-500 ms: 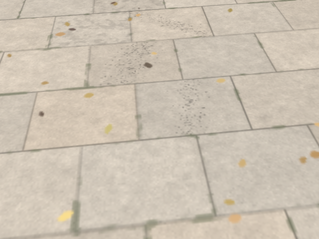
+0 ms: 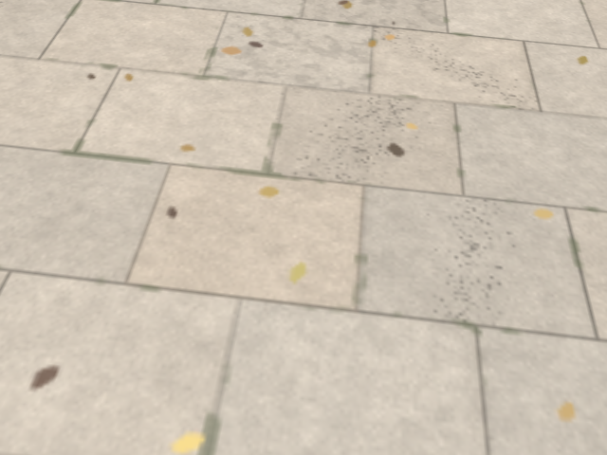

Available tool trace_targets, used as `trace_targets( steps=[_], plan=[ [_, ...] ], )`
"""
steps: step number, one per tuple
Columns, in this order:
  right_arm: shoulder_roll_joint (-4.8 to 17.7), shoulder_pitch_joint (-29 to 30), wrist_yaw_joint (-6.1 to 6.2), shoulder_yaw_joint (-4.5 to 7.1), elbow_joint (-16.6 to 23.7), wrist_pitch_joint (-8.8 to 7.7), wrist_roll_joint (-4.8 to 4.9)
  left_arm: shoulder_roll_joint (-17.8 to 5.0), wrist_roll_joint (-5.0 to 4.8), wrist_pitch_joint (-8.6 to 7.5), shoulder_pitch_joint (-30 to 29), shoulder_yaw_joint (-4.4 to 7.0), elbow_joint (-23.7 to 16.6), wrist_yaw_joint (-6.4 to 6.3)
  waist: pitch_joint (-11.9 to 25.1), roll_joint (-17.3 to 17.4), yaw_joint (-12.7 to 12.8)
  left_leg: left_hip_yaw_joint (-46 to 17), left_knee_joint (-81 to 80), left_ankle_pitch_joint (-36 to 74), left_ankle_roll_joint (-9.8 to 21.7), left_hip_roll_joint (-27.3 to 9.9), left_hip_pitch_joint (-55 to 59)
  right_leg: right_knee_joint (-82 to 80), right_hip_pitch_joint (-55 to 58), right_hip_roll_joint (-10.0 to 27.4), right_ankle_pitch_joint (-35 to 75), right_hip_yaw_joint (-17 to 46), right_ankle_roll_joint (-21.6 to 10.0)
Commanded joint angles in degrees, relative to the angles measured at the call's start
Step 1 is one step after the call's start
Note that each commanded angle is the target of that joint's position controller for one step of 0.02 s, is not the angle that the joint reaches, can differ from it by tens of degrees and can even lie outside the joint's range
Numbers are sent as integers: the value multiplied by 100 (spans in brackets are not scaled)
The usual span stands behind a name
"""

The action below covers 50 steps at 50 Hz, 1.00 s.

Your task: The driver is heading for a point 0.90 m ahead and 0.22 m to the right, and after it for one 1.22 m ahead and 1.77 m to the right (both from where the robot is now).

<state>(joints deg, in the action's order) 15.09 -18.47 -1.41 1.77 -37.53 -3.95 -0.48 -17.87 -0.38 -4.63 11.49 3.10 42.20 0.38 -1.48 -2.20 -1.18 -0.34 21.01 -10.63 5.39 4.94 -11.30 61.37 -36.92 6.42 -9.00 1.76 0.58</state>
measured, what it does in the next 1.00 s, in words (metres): walks ahead, turning right: right foot, then left foot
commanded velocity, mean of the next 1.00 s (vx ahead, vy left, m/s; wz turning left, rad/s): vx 0.49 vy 0.00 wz -0.40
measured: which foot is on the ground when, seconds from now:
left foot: down 0.00-0.36, up 0.38-0.76, down 0.78-1.00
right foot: up 0.00-0.32, down 0.34-0.78, up 0.80-1.00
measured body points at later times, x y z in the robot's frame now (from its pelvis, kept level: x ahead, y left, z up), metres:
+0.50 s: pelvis +0.30 -0.06 -0.01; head +0.33 -0.07 +0.44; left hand +0.49 +0.18 -0.11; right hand +0.35 -0.35 -0.11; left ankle +0.26 +0.10 -0.65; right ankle +0.33 -0.14 -0.74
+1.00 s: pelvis +0.59 -0.07 +0.00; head +0.61 -0.07 +0.45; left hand +0.84 +0.10 -0.11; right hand +0.53 -0.35 -0.11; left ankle +0.65 +0.02 -0.74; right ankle +0.52 -0.20 -0.67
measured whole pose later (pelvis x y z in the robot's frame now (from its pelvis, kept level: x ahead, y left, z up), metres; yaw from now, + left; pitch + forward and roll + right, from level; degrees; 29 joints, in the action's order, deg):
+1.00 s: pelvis +0.59 -0.07 +0.00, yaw -28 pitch +1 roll +1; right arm 14.9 -18.6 -0.9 2.5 -42.1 -5.6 -0.3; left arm -17.4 -0.9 -2.1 14.3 3.0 39.4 0.1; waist -0.9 -2.6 -2.1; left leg 1.0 22.9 -11.0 1.9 1.7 -12.9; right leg 62.8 -31.0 1.6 -18.2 3.6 -0.5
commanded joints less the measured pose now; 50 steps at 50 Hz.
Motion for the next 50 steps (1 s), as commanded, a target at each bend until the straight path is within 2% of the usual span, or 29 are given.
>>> trace_targets(
  steps=[1, 6, 11, 12, 14, 16, 17, 18, 19, 20, 21, 22, 23, 24, 27, 31, 33, 35, 37, 38, 39, 40, 41, 42, 43, 44, 45, 47, 50],
  plan=[
    [873, 157, 69, 247, 213, -179, 3, -371, 14, 59, -5, 91, -220, -16, -41, 514, 61, -993, -1327, 798, 758, -1518, 233, -602, -501, 184, 915, 163, 112],
    [986, -14, 142, 271, -109, -190, 5, -206, -88, -26, -686, 13, -365, 123, -316, 481, -247, -220, -1562, 991, 408, -1476, 495, -2099, -276, -98, 2048, 13, 15],
    [1011, -300, 168, 314, -439, -59, 46, -92, -97, -79, -1263, -58, -676, 334, -520, 341, -459, 147, -1230, 1889, 380, -1780, 1611, -2888, -654, -332, 1568, -86, -231],
    [1035, -316, 187, 325, -472, -11, 55, -86, -87, -93, -1314, -65, -741, 382, -477, 367, -443, 196, -1038, 2393, 364, -1837, 1833, -2964, -657, -399, 1296, -183, -300],
    [1166, -242, 255, 355, -459, 80, 53, -196, -66, -90, -1154, -19, -807, 430, -149, 583, -262, 358, -361, 4481, 257, -1844, 2109, -2989, -184, -708, 651, -538, -500],
    [1313, -178, 348, 373, -402, 190, 28, -577, -58, -45, -288, 166, -692, 387, 566, 826, 236, 518, 1073, 6367, 117, -1743, 2129, -2918, 1031, -1130, 134, -814, -773],
    [1320, -40, 382, 353, -340, 197, 38, -863, -82, -33, 612, 313, -553, 310, 1036, 704, 774, 682, 2350, 5951, -70, -1594, 1299, -3253, 2566, -1087, 586, -539, -1041],
    [903, -407, 354, 199, -98, 73, -86, -1489, -28, 33, 1478, 494, -471, 201, 1918, -315, 853, 725, 4603, 3150, -436, -1033, -979, -3017, 5108, 368, 622, 1700, -1892],
    [517, -613, 228, 27, -66, -124, -115, -1355, -123, 12, 1458, 442, -474, 184, 2633, -963, 609, -201, 6101, -2128, -690, 99, -2678, -3828, 6361, 1359, -91, 4499, -2723],
    [988, -27, 109, 138, 72, -303, 131, -961, -99, 37, 1420, 339, -469, 143, 2213, -407, 896, -848, 6320, -1851, -560, -311, -3350, -4159, 6186, 1145, -687, 4030, -2370],
    [1030, 442, 62, 117, 271, -404, 262, -817, -79, 51, 1108, 294, -530, 110, 1423, -64, 813, -762, 5919, -1386, -472, -612, -3509, -4299, 5352, 958, -673, 3228, -2102],
    [963, 622, 75, 104, 323, -449, 157, -726, -73, 65, 705, 254, -599, 101, 773, 432, 526, -632, 5252, -1104, -463, -810, -3349, -4478, 4339, 705, -184, 2718, -1935],
    [1003, 615, 107, 155, 311, -418, 16, -578, -38, 60, 415, 202, -679, 86, 454, 437, 305, -586, 4785, -909, -525, -971, -3017, -4631, 3642, 489, 362, 2332, -1856],
    [977, 494, 103, 162, 309, -356, -25, -563, 16, 72, 240, 185, -763, 66, 303, 233, 126, -555, 4632, -827, -613, -1017, -2698, -4789, 3109, 350, 690, 2180, -1883],
    [772, 336, 146, 92, 283, -202, -74, -700, -14, 55, 122, 227, -710, -5, 139, 50, -51, -295, 3742, -593, -942, -1049, -2327, -4945, 2154, 110, 1456, 1584, -1900],
    [496, 1284, 138, -29, 473, -220, -57, -891, -92, 124, 409, 297, -541, -97, 103, -118, 358, -120, 1804, 1206, -1078, -698, -1618, -4755, 1619, -389, 874, 1079, -1444],
    [589, 1571, 106, 9, 538, -258, 44, -927, -123, 175, 686, 311, -433, -112, 197, -200, 508, -215, 1296, 1571, -1071, -539, -1398, -4590, 1846, -293, 459, 1351, -1327],
    [768, 1589, 83, 92, 559, -291, 96, -877, -158, 209, 766, 306, -389, -128, 254, -312, 459, -454, 951, 1409, -967, -564, -1317, -4247, 2252, -124, 44, 1767, -1197],
    [924, 1373, 72, 196, 518, -326, 118, -840, -123, 232, 711, 308, -398, -126, 286, -443, 278, -499, 837, 919, -766, -584, -1063, -3835, 2521, 36, -77, 2121, -1061],
    [974, 1035, 82, 258, 430, -344, 113, -746, -102, 246, 660, 285, -419, -118, 357, -462, 73, -419, 689, 755, -621, -576, -612, -3531, 2485, -47, -58, 2144, -950],
    [1122, 522, 117, 343, 364, -369, 56, -496, -67, 232, 696, 202, -446, -94, 680, -347, -197, -556, 618, 587, -399, -829, 243, -2768, 2278, -324, -34, 1932, -753],
    [1423, -278, 157, 416, 305, -362, -24, -41, 57, 213, 904, 43, -518, -67, 1506, 512, -424, -1585, 585, 107, -57, -1865, 1552, -1094, 1729, -737, -1113, 1329, -527],
    [1839, -618, 79, 534, 34, -278, -83, 91, -161, 142, 1624, -19, -685, -54, 1882, 2606, -25, -4513, -271, -1672, 820, -2862, 2746, 630, -156, -1260, -2580, 732, -252],
    [1253, -460, 36, 420, 131, -273, 20, -486, -222, 153, 1532, 84, -458, -84, 1387, 1658, -200, -4704, -546, -2767, 731, -2752, 2459, 1290, -686, -898, -2204, 976, -169],
    [977, -240, 52, 346, 133, -248, 47, -713, -181, 171, 929, 153, -526, -82, 750, 1086, -318, -3729, -536, -2361, 538, -2520, 1897, 1408, -812, -741, -1670, 833, -151],
    [889, 1, 50, 304, 149, -226, -7, -663, -103, 178, 560, 142, -603, -99, 468, 646, -265, -3001, -523, -1464, 469, -2254, 1349, 1273, -641, -577, -1319, 673, -134],
    [784, 130, 53, 272, 88, -211, -30, -576, -46, 152, 316, 142, -689, -89, 191, 605, -210, -2507, -593, -733, 522, -2052, 956, 960, -603, -448, -1085, 667, -135],
    [645, 199, 69, 227, -6, -244, -33, -393, -71, 153, 354, 116, -689, -38, 154, 892, -30, -1889, -803, -2, 529, -1788, 592, 486, -202, -269, -884, 527, -137],
    [797, 86, 68, 271, -197, -269, 69, -157, -8, 167, 128, 27, -735, -5, 88, 825, -13, -1464, -1054, 681, 732, -1818, 524, -347, -234, -180, -718, 277, -67]
  ],
)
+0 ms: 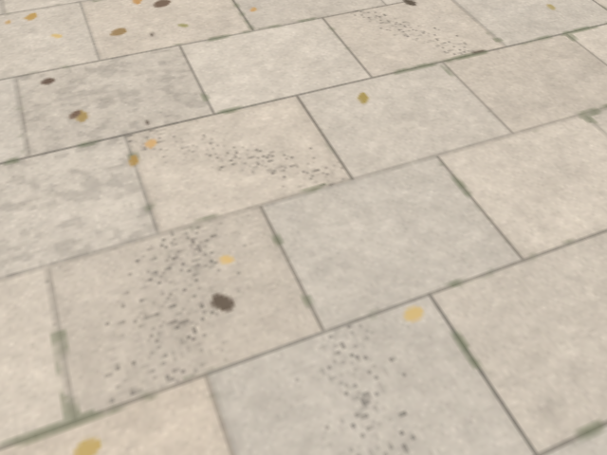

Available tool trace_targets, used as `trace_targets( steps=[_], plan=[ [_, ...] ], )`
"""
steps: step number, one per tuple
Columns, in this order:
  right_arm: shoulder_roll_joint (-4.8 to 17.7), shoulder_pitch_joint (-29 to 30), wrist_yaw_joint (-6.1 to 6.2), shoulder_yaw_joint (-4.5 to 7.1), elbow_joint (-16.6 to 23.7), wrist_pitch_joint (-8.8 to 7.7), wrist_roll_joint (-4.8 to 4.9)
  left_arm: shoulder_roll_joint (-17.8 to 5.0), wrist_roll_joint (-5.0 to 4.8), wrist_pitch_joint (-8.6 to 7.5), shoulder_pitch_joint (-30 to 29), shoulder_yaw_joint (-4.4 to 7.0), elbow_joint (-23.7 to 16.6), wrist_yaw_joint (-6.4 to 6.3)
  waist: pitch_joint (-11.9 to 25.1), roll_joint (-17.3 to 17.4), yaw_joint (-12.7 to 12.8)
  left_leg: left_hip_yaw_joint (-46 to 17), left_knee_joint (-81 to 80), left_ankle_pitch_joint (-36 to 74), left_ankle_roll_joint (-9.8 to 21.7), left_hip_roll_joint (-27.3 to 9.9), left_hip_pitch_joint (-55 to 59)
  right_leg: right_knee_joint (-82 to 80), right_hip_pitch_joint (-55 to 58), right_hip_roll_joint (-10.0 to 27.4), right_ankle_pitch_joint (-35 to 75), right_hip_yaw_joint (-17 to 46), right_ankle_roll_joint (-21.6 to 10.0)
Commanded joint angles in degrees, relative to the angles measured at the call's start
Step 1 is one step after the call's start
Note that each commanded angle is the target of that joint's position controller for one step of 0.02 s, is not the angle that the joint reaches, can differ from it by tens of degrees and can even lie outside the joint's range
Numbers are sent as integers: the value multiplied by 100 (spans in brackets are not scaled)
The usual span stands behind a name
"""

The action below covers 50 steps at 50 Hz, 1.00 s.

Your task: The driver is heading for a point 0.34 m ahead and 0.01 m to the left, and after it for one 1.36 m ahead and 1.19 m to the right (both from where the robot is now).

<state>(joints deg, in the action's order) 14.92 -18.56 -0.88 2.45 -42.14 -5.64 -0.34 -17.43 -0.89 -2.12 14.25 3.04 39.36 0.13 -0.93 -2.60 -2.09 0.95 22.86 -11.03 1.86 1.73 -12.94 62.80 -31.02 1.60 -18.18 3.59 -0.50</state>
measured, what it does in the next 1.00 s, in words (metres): walks ahead, turning right: right foot, then left foot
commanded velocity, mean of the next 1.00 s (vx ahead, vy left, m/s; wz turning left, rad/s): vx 0.50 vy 0.00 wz -0.40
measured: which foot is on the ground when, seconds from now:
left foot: down 0.00-0.30, up 0.32-0.76, down 0.78-1.00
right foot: up 0.00-0.26, down 0.28-0.80, up 0.82-1.00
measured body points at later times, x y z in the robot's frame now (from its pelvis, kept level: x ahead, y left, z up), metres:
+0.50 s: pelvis +0.26 -0.07 +0.00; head +0.28 -0.09 +0.45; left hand +0.38 +0.20 -0.10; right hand +0.38 -0.36 -0.10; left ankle +0.32 +0.10 -0.67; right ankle +0.27 -0.14 -0.74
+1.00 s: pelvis +0.53 -0.07 +0.00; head +0.55 -0.07 +0.45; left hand +0.76 +0.14 -0.10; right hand +0.51 -0.36 -0.11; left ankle +0.58 +0.03 -0.74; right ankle +0.50 -0.21 -0.66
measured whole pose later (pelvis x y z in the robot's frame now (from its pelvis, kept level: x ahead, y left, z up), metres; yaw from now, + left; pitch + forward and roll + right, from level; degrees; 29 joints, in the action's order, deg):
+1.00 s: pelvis +0.53 -0.07 +0.00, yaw -25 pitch +0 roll +2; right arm 15.3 -14.3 -0.5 3.5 -44.5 -5.5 -0.4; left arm -18.5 -1.4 -0.4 15.1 4.3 39.5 -0.4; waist -2.0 -2.8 -1.4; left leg 4.8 20.0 -10.6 1.5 1.5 -10.0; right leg 63.1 -34.3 3.7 -17.0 3.3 0.1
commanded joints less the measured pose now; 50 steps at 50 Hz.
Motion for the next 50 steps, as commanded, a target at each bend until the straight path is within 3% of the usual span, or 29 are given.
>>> trace_targets(
  steps=[1, 6, 10, 12, 13, 14, 15, 16, 17, 18, 19, 20, 21, 24, 27, 30, 35, 37, 38, 39, 40, 41, 42, 43, 44, 45, 47, 50],
  plan=[
    [893, 77, 24, 225, 214, -83, 71, -145, 62, -102, -325, -3, -497, 33, -2, 786, 41, -1468, -1310, 865, 1120, -1514, 698, -869, -841, 344, 411, 44, 67],
    [1128, -146, 42, 261, -48, 23, 143, -61, 15, -206, -1131, -80, -602, 145, -112, 746, -226, -769, -1385, 1095, 958, -1342, 605, -2539, -193, 194, 1657, -259, 103],
    [1228, -401, 49, 289, -286, 121, 207, -198, -30, -245, -1544, -37, -769, 217, -247, 777, -242, -811, -1209, 1255, 836, -1612, 1029, -3092, -12, 95, 1537, -279, -104],
    [1336, -277, 87, 331, -325, 176, 207, -337, -12, -243, -1272, 27, -714, 238, -74, 803, 14, -582, -813, 2076, 690, -1657, 1286, -3313, 461, -36, 1342, -430, -309],
    [1320, -208, 111, 326, -328, 198, 209, -469, 23, -224, -806, 114, -572, 218, 236, 734, 294, -289, -187, 2965, 552, -1486, 1242, -3469, 1207, -199, 1369, -582, -448],
    [1168, -256, 141, 270, -317, 206, 158, -718, 27, -193, -21, 254, -338, 174, 748, 594, 629, 36, 852, 3306, 371, -1223, 896, -3488, 2354, -250, 1369, -552, -625],
    [881, -257, 183, 138, -106, 182, -54, -1186, 30, -133, 937, 389, -205, 102, 1480, -260, 938, 375, 2731, 1600, 93, -913, -333, -3404, 3926, 832, 1515, 962, -1006],
    [385, -796, 134, -14, 42, 58, -49, -1541, 3, -133, 982, 426, -165, 146, 1892, -1563, 520, 19, 4381, -2021, -208, 71, -2471, -4237, 5250, 1779, 16, 3719, -1912],
    [955, -382, 78, 105, 8, -63, 96, -989, -49, -149, 923, 295, -213, 160, 1577, -854, 766, -638, 4951, -2047, -150, -221, -3178, -4628, 5056, 1734, -810, 3877, -1810],
    [1120, 126, 36, 156, 172, -147, 216, -829, -8, -181, 601, 237, -259, 158, 857, -605, 723, -573, 4897, -1465, -60, -440, -3431, -4716, 4406, 1542, -391, 3146, -1651],
    [1040, 333, 59, 134, 195, -184, 152, -766, 33, -195, 322, 219, -301, 161, 547, -85, 564, -533, 4633, -995, -57, -634, -3213, -4761, 3744, 1308, 314, 2613, -1555],
    [1010, 415, 81, 154, 209, -193, 18, -661, 61, -193, 103, 193, -339, 164, 332, 84, 402, -545, 4245, -714, -117, -746, -2951, -4860, 3192, 1113, 947, 2256, -1504],
    [968, 360, 72, 163, 225, -165, -28, -574, 113, -197, -28, 163, -379, 150, 322, -65, 224, -591, 4032, -525, -170, -826, -2612, -4973, 2827, 974, 1372, 2035, -1490],
    [797, 447, 78, 143, 289, -41, -59, -621, 48, -219, -5, 200, -318, 70, 220, -113, 105, -477, 3433, -276, -416, -763, -2372, -5194, 2236, 804, 1915, 1620, -1607],
    [623, 1177, 86, 75, 500, -16, -70, -803, 15, -202, 280, 269, -163, -35, -26, -34, 309, -468, 2232, 727, -548, -623, -2350, -5235, 1927, 592, 1916, 1297, -1446],
    [518, 1820, 20, 25, 648, -66, -16, -879, -32, -157, 593, 296, -13, -96, -71, -83, 537, -453, 1198, 1589, -556, -361, -1818, -5120, 1708, 431, 1617, 1190, -1229],
    [754, 2215, -66, 112, 813, -146, 64, -847, -85, -62, 922, 309, 167, -145, -58, -198, 572, -675, 497, 1302, -375, -214, -1444, -4504, 2305, 670, 1311, 1833, -1065],
    [857, 1887, -53, 179, 751, -182, 73, -853, -64, 0, 854, 331, 168, -151, 34, -369, 377, -579, 335, 803, -204, -173, -928, -4118, 2422, 674, 1604, 2024, -965],
    [967, 1392, -14, 258, 628, -198, 51, -726, -50, 16, 794, 289, 143, -140, 292, -343, 117, -489, 95, 789, -42, -193, -151, -3641, 2309, 433, 1899, 1919, -828],
    [1199, 605, 34, 343, 540, -219, -35, -442, 14, 4, 716, 180, 45, -111, 1012, -77, -263, -991, 293, 722, 291, -838, 1235, -2391, 1784, 127, 1633, 1613, -643],
    [1668, -144, 74, 485, 409, -141, -101, -62, -91, -44, 1343, 61, -60, -112, 1993, 1287, -248, -3031, 194, -173, 1122, -2148, 3463, -427, -121, -665, -17, 749, -176],
    [1380, -279, 17, 432, 316, -75, 38, -323, -126, -82, 1498, 61, -109, -122, 2057, 1976, -192, -4502, -350, -1333, 1327, -2653, 3609, 599, -1100, -488, -1618, 665, -88],
    [961, 3, 35, 323, 378, -45, 68, -775, -155, -61, 1054, 191, -75, -122, 1215, 1284, -264, -3907, -519, -1783, 1100, -2445, 2874, 1029, -1427, -176, -1167, 728, -46],
    [810, 303, 51, 271, 409, -8, 35, -836, -111, -22, 645, 218, -144, -128, 652, 852, -219, -3106, -620, -1305, 923, -2217, 2128, 1044, -1362, 17, -731, 494, -7],
    [687, 544, 49, 228, 365, 10, 7, -763, -51, -6, 416, 228, -216, -116, 243, 716, -100, -2527, -802, -721, 877, -1981, 1468, 805, -1237, 173, -421, 420, 17],
    [580, 685, 55, 191, 330, -2, -32, -659, -42, 25, 373, 243, -239, -93, 62, 833, 43, -2070, -968, -322, 816, -1803, 1034, 600, -1021, 338, -215, 405, 10],
    [584, 787, 47, 214, 245, -53, -22, -386, -75, 103, 402, 199, -259, -55, -56, 965, 155, -1424, -1270, 161, 831, -1633, 559, 379, -732, 454, -7, 251, 34],
    [810, 726, 48, 305, 87, -113, 7, -251, -27, 137, 101, 156, -435, -32, -122, 761, 154, -835, -1494, 832, 982, -1706, 568, -216, -924, 546, 526, 227, 114]
  ],
)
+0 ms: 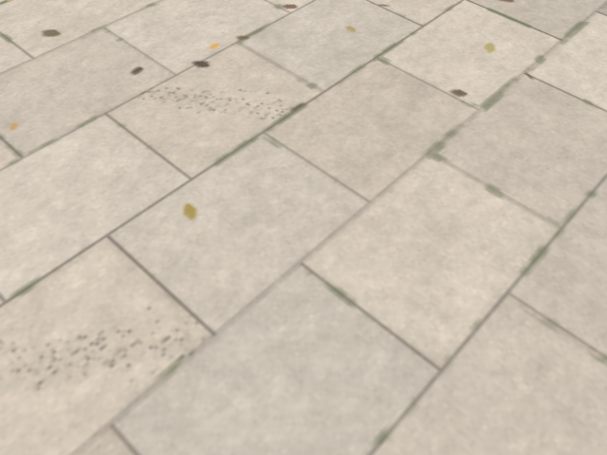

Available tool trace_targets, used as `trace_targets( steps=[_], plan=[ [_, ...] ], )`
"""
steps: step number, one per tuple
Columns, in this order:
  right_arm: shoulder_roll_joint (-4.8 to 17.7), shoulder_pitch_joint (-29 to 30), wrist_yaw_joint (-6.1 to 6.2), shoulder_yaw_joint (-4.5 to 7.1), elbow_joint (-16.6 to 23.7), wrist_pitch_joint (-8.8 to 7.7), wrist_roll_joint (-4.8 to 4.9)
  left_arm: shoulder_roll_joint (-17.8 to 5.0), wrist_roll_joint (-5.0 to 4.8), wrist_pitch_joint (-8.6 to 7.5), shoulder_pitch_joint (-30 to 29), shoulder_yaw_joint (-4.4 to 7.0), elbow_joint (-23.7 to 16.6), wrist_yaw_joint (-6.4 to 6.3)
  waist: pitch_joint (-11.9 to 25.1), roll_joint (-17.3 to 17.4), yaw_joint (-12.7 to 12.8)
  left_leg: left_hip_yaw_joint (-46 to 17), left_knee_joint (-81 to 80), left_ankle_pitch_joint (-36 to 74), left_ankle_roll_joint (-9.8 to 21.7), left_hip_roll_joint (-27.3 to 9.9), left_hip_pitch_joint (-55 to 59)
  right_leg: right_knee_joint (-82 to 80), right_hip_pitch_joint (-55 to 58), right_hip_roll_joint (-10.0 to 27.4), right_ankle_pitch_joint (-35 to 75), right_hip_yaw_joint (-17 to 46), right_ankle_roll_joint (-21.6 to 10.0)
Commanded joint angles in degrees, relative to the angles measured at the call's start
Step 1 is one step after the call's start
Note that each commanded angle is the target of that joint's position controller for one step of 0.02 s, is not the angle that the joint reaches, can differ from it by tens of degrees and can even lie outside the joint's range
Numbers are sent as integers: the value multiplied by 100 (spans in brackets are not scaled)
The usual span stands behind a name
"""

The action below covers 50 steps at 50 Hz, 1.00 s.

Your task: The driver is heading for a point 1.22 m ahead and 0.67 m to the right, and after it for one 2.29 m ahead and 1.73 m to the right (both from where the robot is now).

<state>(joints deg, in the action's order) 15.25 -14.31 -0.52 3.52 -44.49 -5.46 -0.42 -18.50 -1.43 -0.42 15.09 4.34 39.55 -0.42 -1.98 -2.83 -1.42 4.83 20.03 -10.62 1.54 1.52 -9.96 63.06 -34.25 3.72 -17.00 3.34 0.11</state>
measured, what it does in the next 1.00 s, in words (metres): walks ahead, turning right: right foot, then left foot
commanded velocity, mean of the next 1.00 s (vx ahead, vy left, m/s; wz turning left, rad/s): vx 0.50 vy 0.00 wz -0.60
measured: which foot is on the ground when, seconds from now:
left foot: down 0.00-0.30, up 0.32-0.76, down 0.78-1.00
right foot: up 0.00-0.26, down 0.28-0.78, up 0.80-1.00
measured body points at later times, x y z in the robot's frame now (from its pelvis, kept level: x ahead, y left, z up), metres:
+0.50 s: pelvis +0.26 -0.09 +0.00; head +0.29 -0.12 +0.45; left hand +0.44 +0.15 -0.10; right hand +0.34 -0.40 -0.10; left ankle +0.36 +0.08 -0.66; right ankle +0.26 -0.16 -0.74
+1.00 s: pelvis +0.54 -0.14 +0.00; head +0.56 -0.15 +0.45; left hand +0.81 +0.02 -0.10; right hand +0.46 -0.42 -0.11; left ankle +0.60 -0.05 -0.74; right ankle +0.48 -0.27 -0.66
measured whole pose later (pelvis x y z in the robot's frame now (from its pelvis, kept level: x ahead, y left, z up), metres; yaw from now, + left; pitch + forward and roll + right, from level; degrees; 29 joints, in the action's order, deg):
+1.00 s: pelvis +0.54 -0.14 +0.00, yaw -36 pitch +0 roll +2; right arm 15.3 -14.9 -0.6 3.5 -44.9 -5.5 -0.4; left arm -18.5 -1.5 -0.3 14.9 4.3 38.4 -0.4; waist -2.1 -2.9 -1.8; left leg 5.2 20.8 -11.1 1.7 1.4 -10.2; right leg 64.0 -33.7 3.5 -17.2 3.8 -0.1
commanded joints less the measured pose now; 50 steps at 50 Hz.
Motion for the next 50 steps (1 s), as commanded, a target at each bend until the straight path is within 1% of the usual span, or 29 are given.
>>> trace_targets(
  steps=[1, 6, 10, 12, 13, 14, 15, 16, 17, 18, 19, 20, 21, 23, 25, 29, 33, 36, 37, 38, 39, 40, 41, 42, 43, 44, 45, 47, 50],
  plan=[
    [836, 281, 15, 218, 279, -129, 12, -131, 31, -44, -79, 16, -484, 45, -5, 723, 67, -1019, -1226, 996, 1011, -1678, 352, -513, -626, 346, 695, 243, 59],
    [1074, 86, 50, 266, 97, -35, 79, -33, 19, -137, -928, -55, -706, 232, -163, 584, -229, -78, -1222, 1358, 786, -1548, 585, -2056, -242, 218, 1850, -194, -52],
    [1305, -170, 49, 344, -67, 94, 205, -148, 12, -108, -1378, -22, -980, 338, -299, 598, -262, 199, -929, 1858, 628, -1786, 1242, -2622, -196, 88, 1314, -433, -301],
    [1483, -151, 74, 399, -70, 169, 262, -346, 54, -70, -1131, 83, -1007, 344, -11, 757, -4, 437, -146, 3681, 503, -1777, 1452, -2731, 439, -259, 697, -752, -530],
    [1525, -101, 89, 409, -57, 215, 290, -536, 61, -46, -553, 200, -883, 328, 341, 749, 367, 615, 750, 4467, 403, -1673, 1344, -2906, 1268, -518, 640, -922, -695],
    [1374, -122, 115, 344, -30, 233, 268, -867, 34, -8, 463, 396, -588, 259, 868, 585, 870, 778, 2050, 4374, 211, -1448, 675, -3150, 2787, -749, 909, -897, -917],
    [872, -351, 109, 154, 97, 207, -15, -1383, -35, 49, 1218, 540, -429, 132, 1405, -529, 964, 796, 4000, 1134, -68, -1079, -1009, -3162, 4542, 362, 1129, 812, -1341],
    [465, -536, 42, -26, 466, 39, -52, -1740, -66, -49, 858, 516, -655, 161, 2226, -1511, 434, -216, 5721, -2411, -315, 73, -3062, -4241, 5835, 1521, -566, 4182, -2479],
    [1073, 127, -25, 104, 485, -130, 163, -1162, -16, -150, 882, 361, -702, 217, 2073, -542, 873, -1022, 5969, -2079, -202, -244, -3655, -4710, 5638, 1509, -869, 4088, -2193],
    [1127, 471, -53, 109, 624, -219, 297, -948, 39, -232, 724, 280, -639, 221, 1300, -368, 793, -929, 5691, -1565, -75, -445, -3835, -4720, 4966, 1317, -500, 3314, -1964],
    [1024, 466, -8, 84, 566, -245, 202, -827, 50, -274, 371, 231, -648, 221, 844, 186, 500, -942, 5172, -1123, -83, -684, -3515, -4715, 4105, 1073, 185, 2703, -1784],
    [1053, 421, 29, 115, 509, -223, 54, -658, 70, -283, 37, 176, -692, 197, 637, 185, 291, -963, 4684, -867, -139, -837, -3123, -4765, 3481, 861, 797, 2232, -1682],
    [1049, 316, 17, 129, 488, -165, 20, -619, 135, -285, -142, 145, -768, 168, 541, 5, 126, -983, 4520, -685, -189, -897, -2783, -4886, 3046, 733, 1182, 2037, -1667],
    [930, 244, 12, 118, 453, -64, -33, -629, 125, -314, -200, 145, -736, 115, 465, 18, 31, -877, 4148, -489, -365, -843, -2560, -5031, 2592, 617, 1784, 1749, -1734],
    [796, 525, 28, 79, 537, 0, -62, -728, 106, -325, -53, 173, -630, 41, 294, 89, 82, -811, 3538, -13, -532, -746, -2619, -5100, 2304, 477, 2013, 1448, -1717],
    [559, 1397, -19, -25, 753, -23, -24, -801, 51, -277, 272, 200, -413, -51, 76, -69, 407, -796, 1835, 1392, -616, -427, -2254, -5024, 2010, 133, 1452, 1138, -1376],
    [677, 1851, -110, -1, 929, -101, 72, -806, -13, -238, 618, 219, -181, -70, 13, -137, 560, -942, 1072, 1617, -495, -249, -1918, -4693, 2250, 298, 1024, 1563, -1244],
    [863, 1661, -140, 87, 916, -159, 85, -769, -5, -177, 621, 229, -114, -99, 68, -341, 411, -1021, 837, 930, -291, -211, -1637, -4178, 2688, 462, 1148, 2021, -1125],
    [908, 1392, -126, 127, 856, -182, 86, -745, 2, -149, 570, 229, -113, -97, 134, -435, 268, -932, 735, 714, -187, -174, -1277, -3962, 2702, 428, 1324, 2094, -1061],
    [1015, 876, -88, 206, 729, -204, 55, -598, 16, -138, 520, 177, -134, -85, 398, -405, -1, -837, 521, 731, -30, -182, -495, -3461, 2600, 180, 1615, 1976, -910],
    [1257, 102, -43, 289, 656, -231, -42, -276, 79, -148, 512, 53, -216, -57, 1141, -44, -353, -1446, 672, 576, 310, -896, 905, -2106, 2072, -148, 1257, 1624, -704],
    [1754, -590, -22, 417, 516, -166, -130, 92, -42, -191, 1229, -61, -344, -61, 2052, 1553, -201, -3841, 332, -566, 1215, -2256, 3029, -89, 99, -1005, -857, 778, -225],
    [1399, -651, -78, 352, 463, -124, 33, -331, -104, -220, 1336, -27, -319, -77, 2015, 1920, -201, -5190, -200, -1998, 1364, -2629, 3113, 899, -850, -706, -1682, 787, -130],
    [978, -355, -56, 238, 541, -89, 65, -754, -108, -197, 807, 94, -295, -76, 1192, 1260, -324, -4407, -355, -2261, 1104, -2393, 2414, 1220, -1119, -430, -1182, 798, -80],
    [834, -62, -33, 185, 578, -38, 22, -806, -44, -164, 401, 117, -360, -83, 702, 861, -279, -3536, -392, -1624, 900, -2151, 1705, 1171, -1005, -224, -764, 551, -51],
    [713, 140, -22, 142, 535, -12, -7, -732, 18, -161, 160, 127, -427, -71, 318, 749, -183, -2912, -523, -915, 844, -1907, 1077, 896, -873, -66, -468, 502, -37],
    [610, 236, -3, 103, 499, -22, -42, -628, 16, -140, 138, 140, -440, -42, 180, 862, -53, -2420, -660, -442, 766, -1716, 694, 663, -628, 99, -262, 491, -54],
    [592, 262, 5, 114, 415, -70, -12, -363, -33, -76, 207, 99, -436, -3, 115, 996, 33, -1804, -917, 58, 795, -1573, 364, 410, -382, 206, -100, 328, -47],
    [812, 173, 11, 196, 259, -119, 21, -185, 10, -35, -92, 43, -594, 16, 12, 795, 26, -1253, -1143, 730, 961, -1685, 404, -164, -667, 302, 320, 284, 24]
  ],
)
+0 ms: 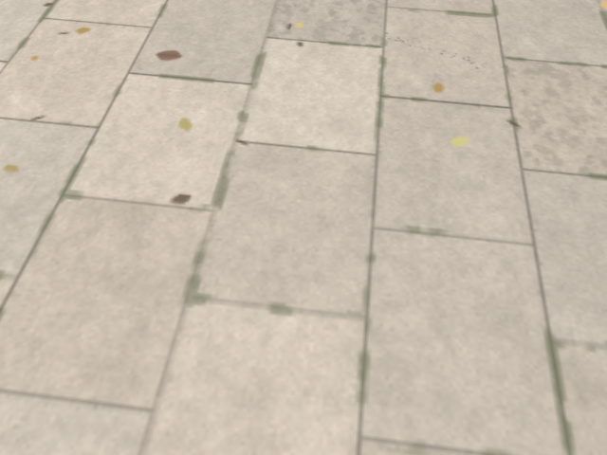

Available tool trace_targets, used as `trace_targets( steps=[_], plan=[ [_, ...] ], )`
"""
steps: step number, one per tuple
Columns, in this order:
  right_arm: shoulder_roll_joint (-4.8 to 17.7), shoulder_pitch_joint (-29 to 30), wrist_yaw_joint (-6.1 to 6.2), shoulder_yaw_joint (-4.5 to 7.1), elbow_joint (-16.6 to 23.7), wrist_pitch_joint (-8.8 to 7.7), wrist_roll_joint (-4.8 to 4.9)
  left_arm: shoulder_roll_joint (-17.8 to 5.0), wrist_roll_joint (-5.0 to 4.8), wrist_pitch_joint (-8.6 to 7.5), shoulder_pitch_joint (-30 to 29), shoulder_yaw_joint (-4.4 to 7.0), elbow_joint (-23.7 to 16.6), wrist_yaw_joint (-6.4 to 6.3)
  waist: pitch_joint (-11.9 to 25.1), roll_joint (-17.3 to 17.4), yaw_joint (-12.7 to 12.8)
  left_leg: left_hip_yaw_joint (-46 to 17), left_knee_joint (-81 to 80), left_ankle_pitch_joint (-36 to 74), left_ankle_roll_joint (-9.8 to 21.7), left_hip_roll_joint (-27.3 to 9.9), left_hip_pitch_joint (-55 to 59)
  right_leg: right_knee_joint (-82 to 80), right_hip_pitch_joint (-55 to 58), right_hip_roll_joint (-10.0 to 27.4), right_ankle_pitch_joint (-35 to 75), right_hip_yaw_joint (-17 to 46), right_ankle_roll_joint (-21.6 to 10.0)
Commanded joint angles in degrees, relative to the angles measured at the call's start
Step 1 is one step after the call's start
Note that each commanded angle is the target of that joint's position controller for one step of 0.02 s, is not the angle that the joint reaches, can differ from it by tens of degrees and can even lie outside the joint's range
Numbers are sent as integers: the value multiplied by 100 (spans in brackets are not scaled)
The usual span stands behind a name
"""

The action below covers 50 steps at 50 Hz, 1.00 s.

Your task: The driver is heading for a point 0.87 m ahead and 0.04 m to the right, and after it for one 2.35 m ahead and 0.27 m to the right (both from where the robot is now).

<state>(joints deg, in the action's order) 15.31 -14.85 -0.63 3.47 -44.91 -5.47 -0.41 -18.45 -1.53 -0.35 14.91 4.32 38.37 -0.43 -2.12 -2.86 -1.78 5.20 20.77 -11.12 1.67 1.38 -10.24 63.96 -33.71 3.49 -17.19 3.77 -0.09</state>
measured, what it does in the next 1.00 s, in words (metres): walks ahead: right foot, then left foot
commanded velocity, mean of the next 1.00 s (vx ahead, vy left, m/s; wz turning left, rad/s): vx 0.50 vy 0.00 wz -0.03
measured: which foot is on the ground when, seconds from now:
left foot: down 0.00-0.30, up 0.32-0.82, down 0.84-1.00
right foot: up 0.00-0.28, down 0.30-0.86, up 0.88-1.00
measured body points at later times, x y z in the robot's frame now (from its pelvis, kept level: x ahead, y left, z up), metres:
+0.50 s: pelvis +0.27 -0.09 +0.00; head +0.30 -0.11 +0.45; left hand +0.44 +0.16 -0.10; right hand +0.33 -0.39 -0.12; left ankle +0.33 +0.08 -0.66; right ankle +0.27 -0.16 -0.74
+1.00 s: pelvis +0.58 -0.08 -0.01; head +0.61 -0.07 +0.44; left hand +0.69 +0.20 -0.11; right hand +0.71 -0.35 -0.11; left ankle +0.62 -0.01 -0.74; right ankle +0.52 -0.23 -0.65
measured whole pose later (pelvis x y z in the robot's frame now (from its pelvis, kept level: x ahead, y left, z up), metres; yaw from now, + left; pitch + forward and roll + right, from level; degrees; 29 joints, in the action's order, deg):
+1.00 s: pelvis +0.58 -0.08 -0.01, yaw +3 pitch +2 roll +0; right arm 17.1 -13.8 -1.8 3.6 -40.2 -2.9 0.6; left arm -16.7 0.1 -6.1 12.5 2.3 42.1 0.2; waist -2.7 -0.3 -0.8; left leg -0.7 26.7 -9.4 6.0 6.3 -18.7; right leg 67.3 -26.4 2.6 -21.1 3.3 0.2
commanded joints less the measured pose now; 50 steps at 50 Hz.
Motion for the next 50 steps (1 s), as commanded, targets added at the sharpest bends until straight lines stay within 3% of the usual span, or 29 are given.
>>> trace_targets(
  steps=[1, 6, 10, 12, 13, 14, 15, 16, 17, 18, 19, 20, 21, 23, 27, 30, 32, 36, 39, 40, 41, 42, 43, 44, 45, 46, 47, 48, 50],
  plan=[
    [864, 205, 27, 220, 265, -112, 15, -172, 26, -51, -163, 36, -504, 34, 31, 754, 43, -1101, -1240, 993, 957, -1681, 522, -498, -784, 340, 598, 229, 60],
    [1058, 70, 69, 250, 110, -15, 58, -39, 25, -149, -952, -40, -666, 220, -145, 629, -226, -92, -1262, 1488, 742, -1517, 710, -2048, -433, 228, 1843, -225, -20],
    [1274, -189, 74, 314, -49, 116, 175, -99, 6, -141, -1414, -25, -902, 348, -304, 629, -270, 233, -1032, 2062, 606, -1731, 1290, -2698, -310, 92, 1484, -503, -249],
    [1454, -163, 103, 369, -49, 191, 235, -295, 46, -109, -1215, 75, -930, 366, -55, 786, -25, 456, -348, 3889, 494, -1750, 1543, -2812, 247, -236, 881, -800, -479],
    [1531, -138, 124, 393, -36, 236, 261, -470, 59, -84, -785, 173, -850, 356, 239, 844, 260, 573, 382, 4757, 429, -1706, 1544, -2865, 865, -466, 645, -948, -629],
    [1482, -55, 147, 369, -4, 271, 282, -720, 43, -59, 104, 333, -612, 311, 694, 730, 774, 750, 1521, 4919, 274, -1541, 1123, -3213, 2123, -708, 946, -1013, -842],
    [1238, -143, 172, 262, 73, 253, 148, -1128, 11, 4, 1134, 525, -339, 200, 1223, 248, 1205, 739, 3216, 3379, 34, -1321, -241, -3302, 3938, -334, 967, -178, -1133],
    [351, -747, 76, -49, 388, 124, -89, -1716, -38, -56, 845, 546, -394, 147, 1708, -1364, 393, 333, 5212, -2061, -269, -227, -2794, -3823, 5644, 1279, -86, 3125, -2146],
    [825, -359, -6, 7, 285, -65, 122, -1127, 12, -156, 1024, 365, -534, 170, 2428, -645, 840, -899, 5810, -2253, -198, -204, -3237, -4627, 5752, 1701, -756, 4231, -2297],
    [1115, 176, -45, 96, 419, -136, 362, -840, 86, -242, 845, 262, -411, 199, 1544, -344, 908, -876, 5774, -1723, -93, -465, -3627, -4703, 5157, 1560, -209, 3276, -1968],
    [1022, 307, -21, 56, 431, -169, 332, -727, 77, -290, 499, 210, -383, 201, 1043, -25, 680, -838, 5320, -1220, -31, -748, -3454, -4686, 4328, 1333, 447, 2482, -1743],
    [994, 332, 7, 67, 343, -151, 207, -538, 113, -313, 125, 143, -382, 194, 734, 86, 477, -830, 4925, -897, -66, -944, -3139, -4743, 3618, 1134, 1092, 1893, -1582],
    [1003, 142, -7, 87, 258, -77, 187, -387, 188, -352, -85, 79, -402, 184, 623, -35, 274, -901, 4747, -644, -92, -1077, -2741, -4907, 3126, 984, 1540, 1496, -1511],
    [837, -139, -26, 70, 107, 86, 189, -380, 203, -452, -179, 75, -303, 174, 549, -57, 108, -869, 4542, -378, -199, -1109, -2389, -5243, 2642, 920, 1927, 1037, -1523],
    [647, 289, 15, 41, 188, 231, 174, -458, 261, -575, -48, 94, 9, 105, 56, 71, 206, -1046, 3633, 682, -386, -981, -2892, -5611, 2483, 776, 2221, 92, -1337],
    [540, 632, -53, 17, 270, 167, 175, -479, 255, -588, -64, 72, 119, 59, -71, 32, 345, -926, 2490, 1777, -343, -768, -2731, -5713, 2559, 600, 2142, -515, -1059],
    [426, 975, -116, -36, 388, 141, 170, -541, 228, -582, 78, 83, 245, 36, -199, 78, 511, -744, 1960, 2099, -280, -692, -2678, -5797, 2744, 690, 2127, -691, -984],
    [358, 1458, -281, -87, 693, 118, 159, -614, 158, -436, 424, 125, 531, 5, -362, 161, 699, -565, 1386, 1635, -42, -579, -3174, -5428, 3810, 1021, 2807, -877, -937],
    [504, 1340, -385, -26, 871, 137, 143, -792, 124, -273, 319, 177, 549, -79, -68, -74, 468, -135, 1305, 674, 243, -231, -2811, -4584, 4311, 1127, 5060, -1067, -766],
    [634, 1048, -381, 42, 858, 169, 136, -880, 122, -225, 268, 198, 527, -126, 201, -227, 280, 41, 1387, 351, 364, -19, -2359, -4061, 4363, 1113, 6085, -1140, -686],
    [861, 431, -352, 161, 757, 195, 140, -930, 130, -176, 203, 202, 505, -167, 576, -269, -75, 115, 1361, 236, 517, 190, -1532, -3179, 4191, 1030, 6600, -1238, -579],
    [1172, -464, -270, 327, 588, 213, 151, -902, 112, -171, 111, 174, 463, -206, 1032, -72, -597, -151, 995, 620, 767, 225, -46, -1861, 3394, 810, 6037, -1359, -376],
    [1808, -1080, -154, 504, 534, 254, 132, -388, 251, -286, 614, 2, 242, -166, 1799, 1115, -485, -2484, 1050, 645, 1609, -1186, 2283, 343, 1157, 136, 2751, -1345, -18],
    [1699, -966, -161, 436, 631, 213, 191, -127, 284, -505, 696, -147, 179, -31, 2556, 1501, -292, -5315, 79, -57, 2465, -2093, 3464, 1719, -443, -924, -1592, -206, 155],
    [1314, -931, -144, 328, 644, 203, 150, -609, 43, -683, 73, -22, 65, 91, 2177, 997, -590, -4782, -218, -522, 2113, -1940, 3298, 1899, -1073, -495, -1329, 444, 6],
    [1123, -656, -121, 283, 672, 186, 144, -619, -65, -777, -316, -48, -96, 126, 1385, 647, -489, -3975, -303, -432, 1845, -1725, 2483, 1478, -1212, -227, -845, 335, -99],
    [1013, -283, -114, 243, 734, 181, 147, -546, 36, -809, -442, -55, -110, 94, 782, 192, -209, -3385, -396, 144, 1676, -1482, 1524, 852, -1042, -9, -542, 231, -91],
    [836, -10, -96, 185, 818, 172, 110, -606, 167, -770, -409, -3, -77, 54, 521, 208, -1, -2957, -507, 786, 1589, -1284, 863, 394, -660, 152, -326, 197, -35],
    [829, 184, -55, 177, 939, 177, 65, -527, 238, -640, -163, 6, -64, 42, 414, 445, 247, -2657, -721, 1450, 1636, -1090, 147, -6, -191, 210, -156, 133, 152]
  ],
)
